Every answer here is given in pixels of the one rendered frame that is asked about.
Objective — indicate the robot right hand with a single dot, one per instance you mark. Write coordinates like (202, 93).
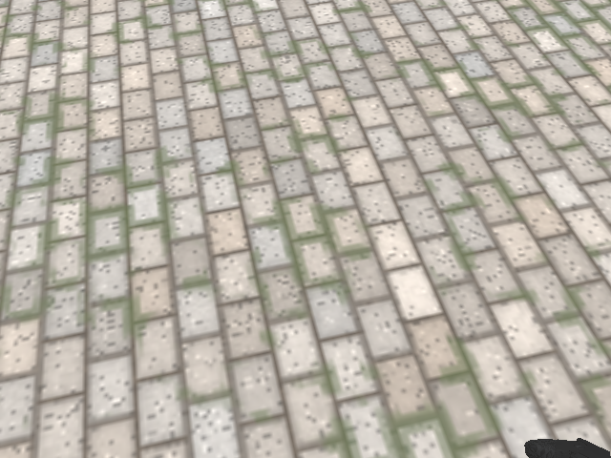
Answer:
(549, 448)

